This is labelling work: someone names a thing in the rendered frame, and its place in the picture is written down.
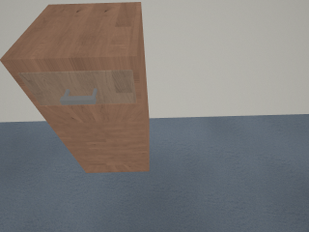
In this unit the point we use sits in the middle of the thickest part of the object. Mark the cabinet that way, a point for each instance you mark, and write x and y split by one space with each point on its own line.
102 137

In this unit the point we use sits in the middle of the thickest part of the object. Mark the drawer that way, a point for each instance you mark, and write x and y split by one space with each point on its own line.
113 86

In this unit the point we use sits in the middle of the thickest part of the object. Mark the handle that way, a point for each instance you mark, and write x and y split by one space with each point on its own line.
77 100

